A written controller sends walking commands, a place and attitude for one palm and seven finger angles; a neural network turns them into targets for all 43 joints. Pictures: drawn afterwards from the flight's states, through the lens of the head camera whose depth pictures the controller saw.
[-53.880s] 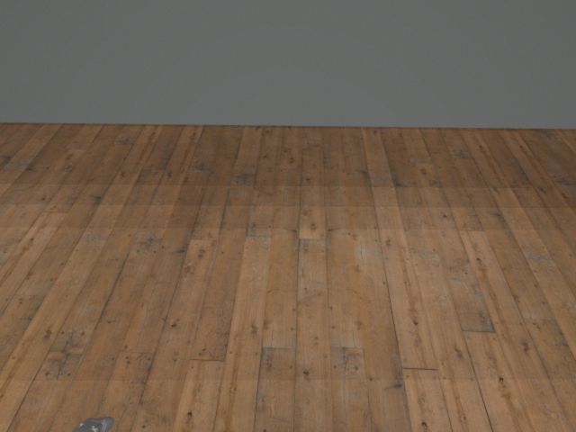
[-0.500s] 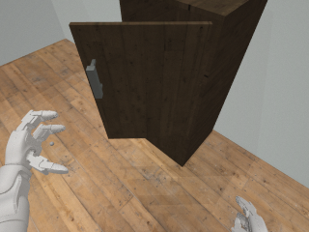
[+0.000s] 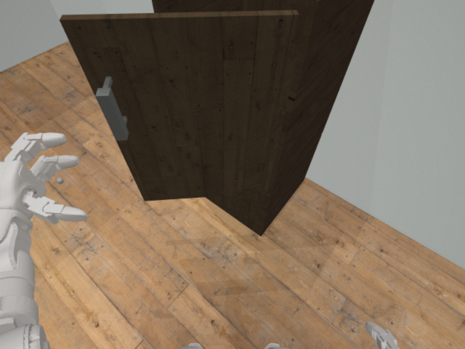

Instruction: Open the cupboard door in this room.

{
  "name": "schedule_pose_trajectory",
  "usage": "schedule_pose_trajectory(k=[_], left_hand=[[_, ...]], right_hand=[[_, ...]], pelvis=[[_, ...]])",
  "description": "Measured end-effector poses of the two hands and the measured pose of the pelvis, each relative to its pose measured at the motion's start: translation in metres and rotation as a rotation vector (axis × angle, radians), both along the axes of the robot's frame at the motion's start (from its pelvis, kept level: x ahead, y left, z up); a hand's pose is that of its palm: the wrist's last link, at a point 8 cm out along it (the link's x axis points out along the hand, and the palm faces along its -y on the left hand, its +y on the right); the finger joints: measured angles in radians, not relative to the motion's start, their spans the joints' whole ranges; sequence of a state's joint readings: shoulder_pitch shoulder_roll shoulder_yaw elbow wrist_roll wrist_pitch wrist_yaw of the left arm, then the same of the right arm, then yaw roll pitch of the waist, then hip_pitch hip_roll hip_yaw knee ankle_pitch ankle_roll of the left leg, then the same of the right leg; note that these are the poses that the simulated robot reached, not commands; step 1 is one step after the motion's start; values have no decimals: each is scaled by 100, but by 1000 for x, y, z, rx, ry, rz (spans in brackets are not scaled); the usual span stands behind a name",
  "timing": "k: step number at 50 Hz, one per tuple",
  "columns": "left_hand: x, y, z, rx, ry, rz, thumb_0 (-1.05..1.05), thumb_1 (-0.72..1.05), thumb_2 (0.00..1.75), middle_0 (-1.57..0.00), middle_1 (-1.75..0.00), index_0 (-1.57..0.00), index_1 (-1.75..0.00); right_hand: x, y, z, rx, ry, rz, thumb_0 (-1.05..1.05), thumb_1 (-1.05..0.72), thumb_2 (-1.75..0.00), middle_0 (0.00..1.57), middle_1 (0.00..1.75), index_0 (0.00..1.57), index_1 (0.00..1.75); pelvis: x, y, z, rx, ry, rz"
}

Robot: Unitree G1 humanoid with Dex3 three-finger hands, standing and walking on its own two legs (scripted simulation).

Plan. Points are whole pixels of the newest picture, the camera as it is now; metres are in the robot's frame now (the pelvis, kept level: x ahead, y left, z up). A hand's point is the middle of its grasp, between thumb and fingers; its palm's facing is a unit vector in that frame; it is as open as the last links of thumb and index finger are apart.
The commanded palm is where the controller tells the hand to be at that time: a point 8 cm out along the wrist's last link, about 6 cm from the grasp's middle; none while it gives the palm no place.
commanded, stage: move the hooked fingers beside the handle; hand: left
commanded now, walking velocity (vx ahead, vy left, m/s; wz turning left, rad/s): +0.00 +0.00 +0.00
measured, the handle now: (115, 109) +0.56 +0.27 +0.07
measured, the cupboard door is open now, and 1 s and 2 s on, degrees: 43 43 43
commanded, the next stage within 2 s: slide the fingers in behind the handle in 1.86 s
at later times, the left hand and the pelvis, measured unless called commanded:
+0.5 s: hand (69, 152) +0.42 +0.31 +0.08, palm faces +0.13 -0.99 -0.01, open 14.0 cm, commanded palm +0.40 +0.35 +0.08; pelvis +0.00 +0.02 -0.01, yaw -1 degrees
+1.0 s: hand (78, 129) +0.48 +0.32 +0.08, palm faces +0.13 -0.99 -0.01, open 14.0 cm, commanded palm +0.47 +0.36 +0.07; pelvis +0.00 +0.03 -0.02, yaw -1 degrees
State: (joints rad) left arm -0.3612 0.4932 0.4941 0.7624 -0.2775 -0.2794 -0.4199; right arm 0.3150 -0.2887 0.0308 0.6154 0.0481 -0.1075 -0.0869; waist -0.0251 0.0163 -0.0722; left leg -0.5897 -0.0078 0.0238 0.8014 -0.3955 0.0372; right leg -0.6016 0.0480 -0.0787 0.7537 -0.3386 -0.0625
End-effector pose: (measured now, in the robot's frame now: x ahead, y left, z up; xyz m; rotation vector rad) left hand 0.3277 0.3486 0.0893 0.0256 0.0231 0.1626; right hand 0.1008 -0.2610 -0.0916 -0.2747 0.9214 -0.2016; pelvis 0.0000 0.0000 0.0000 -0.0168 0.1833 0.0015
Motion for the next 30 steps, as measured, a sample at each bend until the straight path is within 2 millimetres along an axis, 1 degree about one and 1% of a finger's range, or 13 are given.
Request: schedule_pose_trajectory(k=[5, 10, 16, 30], left_hand=[[13, 1, -1, -6, -12, -14, -2, -50, 30, -30, -120, -30, -120], [29, 2, -5, -15, 4, -19, -2, -50, 30, -30, -120, -30, -120], [47, 4, -4, -13, -18, -24, -2, -50, 30, -30, -120, -30, -120], [75, 13, -7, -27, -19, -30, -2, -50, 30, -30, -120, -30, -120]], right_hand=[[-15, -1, -3, -7, 56, -26, 1, -90, -90, 21, 30, 20, 30], [-24, 2, -5, -16, 96, -40, 1, -90, -90, 21, 30, 20, 30], [-31, 8, -6, -18, 127, -55, 1, -90, -90, 21, 30, 20, 30], [-45, 22, -9, -25, 207, -67, 0, -90, -90, 21, 30, 20, 30]], pelvis=[[1, 3, -1, -2, 15, -4], [1, 7, -2, -7, 31, -4], [3, 13, -4, -12, 47, -10], [3, 27, -8, -27, 76, -8]])
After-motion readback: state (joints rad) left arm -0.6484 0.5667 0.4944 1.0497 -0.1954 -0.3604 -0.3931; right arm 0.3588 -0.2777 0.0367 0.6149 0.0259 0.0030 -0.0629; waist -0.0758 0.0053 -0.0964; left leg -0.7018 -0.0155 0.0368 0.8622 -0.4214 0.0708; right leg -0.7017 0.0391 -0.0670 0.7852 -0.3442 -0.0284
